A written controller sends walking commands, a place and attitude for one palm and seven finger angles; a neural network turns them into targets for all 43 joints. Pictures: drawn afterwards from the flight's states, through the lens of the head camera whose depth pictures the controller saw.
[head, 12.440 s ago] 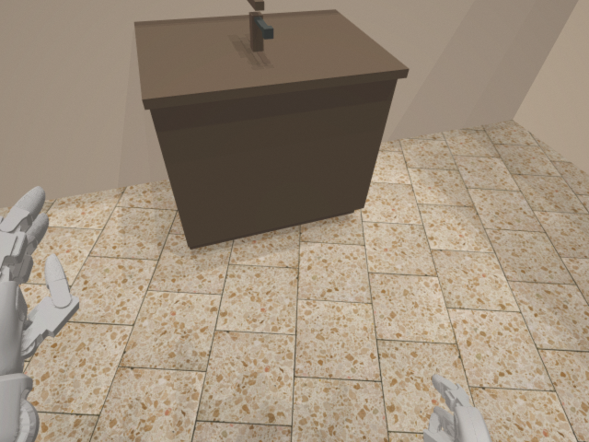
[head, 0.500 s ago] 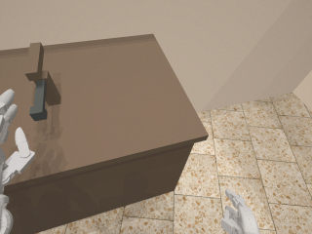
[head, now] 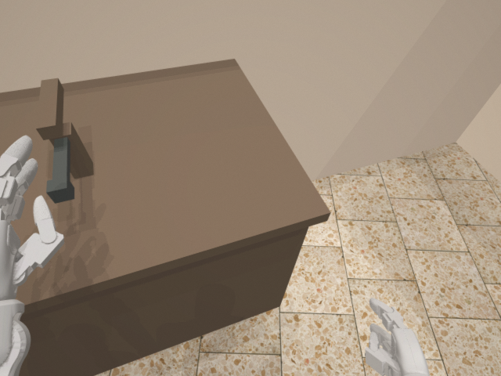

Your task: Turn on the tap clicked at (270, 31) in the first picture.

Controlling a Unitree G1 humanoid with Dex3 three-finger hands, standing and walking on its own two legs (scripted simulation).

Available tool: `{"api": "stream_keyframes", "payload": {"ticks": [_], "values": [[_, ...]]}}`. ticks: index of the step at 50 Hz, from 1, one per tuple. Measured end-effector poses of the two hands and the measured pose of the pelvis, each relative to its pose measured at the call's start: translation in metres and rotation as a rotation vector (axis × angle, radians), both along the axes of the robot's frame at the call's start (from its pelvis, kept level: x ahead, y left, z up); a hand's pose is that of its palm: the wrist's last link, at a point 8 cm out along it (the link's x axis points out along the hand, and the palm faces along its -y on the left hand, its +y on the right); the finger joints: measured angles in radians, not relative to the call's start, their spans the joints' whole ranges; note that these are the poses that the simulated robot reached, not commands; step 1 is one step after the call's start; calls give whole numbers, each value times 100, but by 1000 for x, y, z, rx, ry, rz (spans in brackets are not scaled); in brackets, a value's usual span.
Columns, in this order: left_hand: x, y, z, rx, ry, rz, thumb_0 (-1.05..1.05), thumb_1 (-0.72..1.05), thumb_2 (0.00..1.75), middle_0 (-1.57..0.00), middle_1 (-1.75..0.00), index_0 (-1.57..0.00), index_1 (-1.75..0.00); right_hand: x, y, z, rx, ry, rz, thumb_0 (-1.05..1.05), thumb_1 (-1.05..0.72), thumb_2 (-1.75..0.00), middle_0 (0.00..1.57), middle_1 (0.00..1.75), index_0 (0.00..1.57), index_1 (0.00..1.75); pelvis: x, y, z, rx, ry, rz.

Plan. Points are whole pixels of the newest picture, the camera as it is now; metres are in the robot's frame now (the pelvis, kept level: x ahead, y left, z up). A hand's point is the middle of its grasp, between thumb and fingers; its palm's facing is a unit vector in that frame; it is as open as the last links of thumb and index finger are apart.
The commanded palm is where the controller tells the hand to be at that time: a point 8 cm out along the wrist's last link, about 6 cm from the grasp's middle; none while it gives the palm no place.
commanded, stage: come to a stop and stand still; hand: left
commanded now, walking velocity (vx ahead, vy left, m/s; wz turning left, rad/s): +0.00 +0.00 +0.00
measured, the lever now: (60, 190) +0.35 +0.33 +0.09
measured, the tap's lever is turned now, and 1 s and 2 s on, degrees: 0 0 0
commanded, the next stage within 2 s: look again from close up in 0.34 s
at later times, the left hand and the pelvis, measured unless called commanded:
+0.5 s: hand (46, 260) +0.21 +0.25 +0.15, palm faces +0.38 -0.86 -0.32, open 7.5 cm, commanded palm +0.14 +0.28 +0.18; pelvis -0.02 +0.00 +0.00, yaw +0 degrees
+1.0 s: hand (49, 244) +0.22 +0.25 +0.16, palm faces +0.40 -0.85 -0.34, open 7.5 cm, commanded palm +0.16 +0.28 +0.18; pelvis +0.00 +0.00 +0.00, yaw +1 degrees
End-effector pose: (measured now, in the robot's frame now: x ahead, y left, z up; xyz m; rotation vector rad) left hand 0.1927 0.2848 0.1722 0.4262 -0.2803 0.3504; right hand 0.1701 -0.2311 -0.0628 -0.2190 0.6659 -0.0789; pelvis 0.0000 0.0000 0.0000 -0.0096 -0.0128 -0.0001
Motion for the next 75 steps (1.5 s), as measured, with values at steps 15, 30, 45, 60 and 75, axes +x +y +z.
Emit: {"api": "stream_keyframes", "payload": {"ticks": [15,30,45,60,75], "values": [[-41,19,8,-21,-104,77,2,89,90,-21,-30,-21,-30,-21,12,6,-40,4,35,1,-91,-90,21,30,20,30,-19,-1,1,-13,-24,12],[-20,13,-2,2,-4,6,2,89,90,-21,-30,-21,-30,-17,22,3,-14,31,15,1,-91,-90,21,30,20,30,-11,4,3,-12,-11,9],[-11,8,-6,-27,26,25,2,89,90,-21,-30,-21,-30,7,16,3,-16,28,7,1,-91,-90,21,30,20,30,3,2,3,-10,-10,10],[2,35,27,120,-81,98,2,88,90,-22,-30,-21,-30,6,12,-2,-13,44,51,1,-91,-90,21,30,20,30,-4,-9,3,-5,3,2],[-36,14,-13,-2,42,22,2,88,90,-22,-30,-22,-30,-32,2,3,-45,34,-32,1,-91,-90,21,30,20,30,-18,-3,1,-10,-22,0]]}}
